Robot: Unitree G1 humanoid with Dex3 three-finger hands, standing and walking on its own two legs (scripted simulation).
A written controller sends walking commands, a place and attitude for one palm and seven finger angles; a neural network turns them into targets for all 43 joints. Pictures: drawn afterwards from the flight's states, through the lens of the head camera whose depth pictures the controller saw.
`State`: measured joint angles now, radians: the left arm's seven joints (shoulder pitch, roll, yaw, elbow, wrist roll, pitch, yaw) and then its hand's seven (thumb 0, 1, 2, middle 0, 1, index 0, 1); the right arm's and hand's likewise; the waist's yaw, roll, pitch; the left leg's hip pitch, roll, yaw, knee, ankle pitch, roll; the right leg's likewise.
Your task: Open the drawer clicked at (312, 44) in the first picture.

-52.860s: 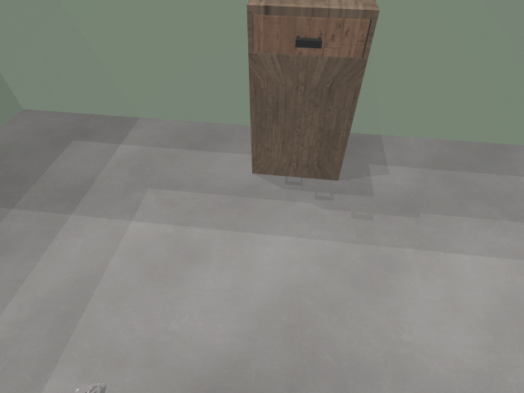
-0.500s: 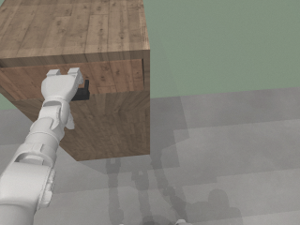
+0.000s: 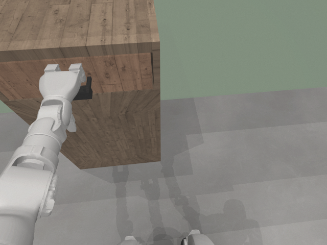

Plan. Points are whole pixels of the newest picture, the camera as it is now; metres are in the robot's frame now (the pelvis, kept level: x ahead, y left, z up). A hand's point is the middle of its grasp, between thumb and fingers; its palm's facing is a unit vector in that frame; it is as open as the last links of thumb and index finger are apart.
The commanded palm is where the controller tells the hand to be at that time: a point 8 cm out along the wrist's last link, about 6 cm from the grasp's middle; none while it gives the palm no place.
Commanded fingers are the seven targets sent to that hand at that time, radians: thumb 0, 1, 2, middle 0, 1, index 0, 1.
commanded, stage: lower the fingers behind the handle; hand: left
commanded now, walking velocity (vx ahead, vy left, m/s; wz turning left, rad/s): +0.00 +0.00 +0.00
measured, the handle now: (73, 87) +0.53 +0.24 +0.03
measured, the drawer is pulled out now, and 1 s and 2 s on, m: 0.00 0.00 0.00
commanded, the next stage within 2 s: lift the fingers back up to retry in 0.28 s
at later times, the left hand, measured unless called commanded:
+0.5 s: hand (69, 98) +0.48 +0.23 +0.04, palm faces -0.04 +0.02 -1.00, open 13.8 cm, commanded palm +0.47 +0.24 +0.09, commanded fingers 0.00 -0.50 0.30 -0.30 -1.20 -0.30 -1.20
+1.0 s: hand (63, 85) +0.49 +0.23 +0.09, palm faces +0.01 -0.01 -1.00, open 13.6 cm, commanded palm +0.46 +0.23 +0.15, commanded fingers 0.00 -0.50 0.30 -0.30 -1.20 -0.30 -1.20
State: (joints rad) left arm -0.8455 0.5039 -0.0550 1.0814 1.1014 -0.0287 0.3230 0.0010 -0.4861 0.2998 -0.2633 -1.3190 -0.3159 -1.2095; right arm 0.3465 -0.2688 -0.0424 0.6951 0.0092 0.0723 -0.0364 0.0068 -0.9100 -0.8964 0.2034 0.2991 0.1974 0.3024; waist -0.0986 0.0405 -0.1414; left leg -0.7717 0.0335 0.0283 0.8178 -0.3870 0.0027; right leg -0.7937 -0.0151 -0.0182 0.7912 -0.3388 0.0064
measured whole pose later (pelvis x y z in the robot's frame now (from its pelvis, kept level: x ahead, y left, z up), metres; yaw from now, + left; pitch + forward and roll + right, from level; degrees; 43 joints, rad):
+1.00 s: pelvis +0.02 +0.01 +0.02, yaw +0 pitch +15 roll -1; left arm -0.74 0.45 -0.05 0.89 1.06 0.01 0.26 0.00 -0.49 0.30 -0.34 -1.21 -0.36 -1.22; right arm 0.34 -0.25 -0.06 0.72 0.01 0.07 -0.02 0.01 -0.91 -0.90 0.20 0.30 0.20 0.30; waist -0.07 0.07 -0.12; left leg -0.57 0.02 0.03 0.68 -0.37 0.01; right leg -0.59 -0.02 -0.02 0.64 -0.31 0.02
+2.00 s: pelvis +0.02 +0.01 +0.02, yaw -1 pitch +14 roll -1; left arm -0.71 0.51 0.00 0.92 1.07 -0.07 0.24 0.00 -0.49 0.30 -0.32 -1.20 -0.32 -1.20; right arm 0.35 -0.26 -0.07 0.73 0.02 0.07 -0.03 0.01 -0.91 -0.90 0.20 0.30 0.20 0.30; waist -0.07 0.05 -0.11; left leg -0.54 0.02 0.04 0.65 -0.34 0.01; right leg -0.57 -0.02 0.00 0.62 -0.29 0.02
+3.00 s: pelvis +0.01 +0.00 +0.02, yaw +0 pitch +12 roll +0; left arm -0.68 0.50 -0.02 0.86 1.06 -0.09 0.20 0.00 -0.49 0.30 -0.32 -1.20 -0.32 -1.20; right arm 0.31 -0.27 -0.06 0.70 0.02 0.07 -0.05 0.01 -0.91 -0.90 0.20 0.30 0.20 0.30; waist -0.04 0.05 -0.10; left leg -0.50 0.03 0.02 0.63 -0.33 0.00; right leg -0.53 -0.02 -0.02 0.62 -0.30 0.00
